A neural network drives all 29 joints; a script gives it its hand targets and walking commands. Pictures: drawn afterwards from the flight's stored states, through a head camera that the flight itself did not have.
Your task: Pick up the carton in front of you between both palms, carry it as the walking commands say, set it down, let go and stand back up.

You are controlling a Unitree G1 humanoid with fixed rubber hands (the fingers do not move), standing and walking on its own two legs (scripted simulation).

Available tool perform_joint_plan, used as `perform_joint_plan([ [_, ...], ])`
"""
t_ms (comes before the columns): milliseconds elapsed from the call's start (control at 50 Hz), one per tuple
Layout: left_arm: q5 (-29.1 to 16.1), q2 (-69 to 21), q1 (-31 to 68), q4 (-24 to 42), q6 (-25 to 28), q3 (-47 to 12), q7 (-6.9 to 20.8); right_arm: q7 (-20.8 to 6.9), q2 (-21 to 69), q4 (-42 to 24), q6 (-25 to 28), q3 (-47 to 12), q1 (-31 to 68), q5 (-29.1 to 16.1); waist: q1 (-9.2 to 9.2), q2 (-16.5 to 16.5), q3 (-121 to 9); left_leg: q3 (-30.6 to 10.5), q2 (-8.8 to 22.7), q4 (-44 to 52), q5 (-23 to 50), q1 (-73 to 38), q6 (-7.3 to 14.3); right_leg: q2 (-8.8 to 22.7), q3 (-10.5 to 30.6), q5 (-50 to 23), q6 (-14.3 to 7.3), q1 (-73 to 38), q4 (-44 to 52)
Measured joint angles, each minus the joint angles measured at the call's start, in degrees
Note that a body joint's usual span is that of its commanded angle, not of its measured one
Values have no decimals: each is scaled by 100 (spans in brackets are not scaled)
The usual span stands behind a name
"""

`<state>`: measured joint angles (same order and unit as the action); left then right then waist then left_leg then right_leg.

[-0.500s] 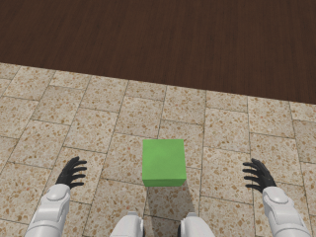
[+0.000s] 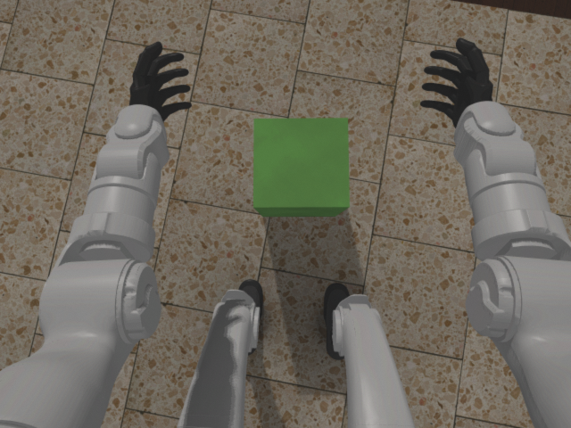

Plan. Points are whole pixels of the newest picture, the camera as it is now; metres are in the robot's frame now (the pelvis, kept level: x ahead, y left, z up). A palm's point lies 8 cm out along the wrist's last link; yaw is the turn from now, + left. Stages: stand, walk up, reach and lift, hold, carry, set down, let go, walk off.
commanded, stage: reach and lift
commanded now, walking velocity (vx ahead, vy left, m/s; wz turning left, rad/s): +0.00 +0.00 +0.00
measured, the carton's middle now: (299, 173) +0.52 +0.00 -0.53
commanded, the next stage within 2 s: none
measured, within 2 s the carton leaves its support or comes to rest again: leaves its support in 1.84 s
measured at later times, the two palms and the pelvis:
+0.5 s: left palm (199, 150) +0.51 +0.20 -0.29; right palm (406, 150) +0.52 -0.19 -0.29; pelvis +0.01 +0.01 -0.13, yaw +0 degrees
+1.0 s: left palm (222, 169) +0.51 +0.19 -0.46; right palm (377, 169) +0.52 -0.18 -0.46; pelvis -0.02 +0.00 -0.27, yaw +1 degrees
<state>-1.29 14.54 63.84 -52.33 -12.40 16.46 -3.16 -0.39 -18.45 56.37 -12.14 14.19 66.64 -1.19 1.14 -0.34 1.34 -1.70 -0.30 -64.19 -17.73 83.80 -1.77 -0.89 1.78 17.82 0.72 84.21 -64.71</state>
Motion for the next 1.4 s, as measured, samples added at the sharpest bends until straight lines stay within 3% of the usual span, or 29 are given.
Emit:
perform_joint_plan([
  [120, 356, -147, 594, -47, 151, 398, -31, 20, 85, 91, 127, 365, 674, 396, 30, 0, -12, 9, -9, -83, 16, 597, -4, -18, 36, -21, 8, 612, -94],
  [300, 669, -452, 16, -1, 772, 702, 11, 105, 461, 10, 732, 754, 73, 733, -10, -8, -614, -8, -47, -796, -394, 1708, -5, -44, 63, 389, 26, 1716, -798],
  [380, 471, -398, -123, -22, 941, 532, -66, 207, 446, -54, 894, 556, -135, 513, -41, -5, -735, -36, -102, -1600, -721, 2439, -25, -75, 96, 716, 63, 2444, -1598],
  [580, -576, 84, 189, 153, 862, -392, -355, 454, -116, -243, 849, -447, 142, -562, -57, 58, -111, -44, -228, -3769, -1277, 3869, -67, -156, 160, 1269, 160, 3872, -3767],
  [740, -862, 308, 1045, -401, 673, -645, -447, 530, -354, 295, 658, -705, 1006, -850, -41, 47, 667, -31, -266, -4894, -1302, 4398, -134, -202, 166, 1290, 192, 4419, -4910],
  [940, -969, 449, 1918, -1247, 917, -771, -401, 547, -510, 1106, 880, -912, 1868, -984, -38, 74, 1766, -43, -278, -5660, -1300, 4659, -172, -162, 108, 1296, 168, 4675, -5680],
  [1140, -1258, 522, 1979, -1188, 1051, -1080, -471, 626, -534, 984, 996, -1294, 1910, -1330, -22, 60, 2070, -20, -201, -6182, -1622, 4570, -143, -103, 58, 1615, 116, 4589, -6196],
  [1400, -1125, 301, 1884, -1267, 1087, -994, -457, 622, -299, 1086, 1018, -1158, 1818, -1088, -46, 87, 1839, -2, -219, -6064, -1506, 4676, -122, -92, 79, 1519, 139, 4680, -6082],
])
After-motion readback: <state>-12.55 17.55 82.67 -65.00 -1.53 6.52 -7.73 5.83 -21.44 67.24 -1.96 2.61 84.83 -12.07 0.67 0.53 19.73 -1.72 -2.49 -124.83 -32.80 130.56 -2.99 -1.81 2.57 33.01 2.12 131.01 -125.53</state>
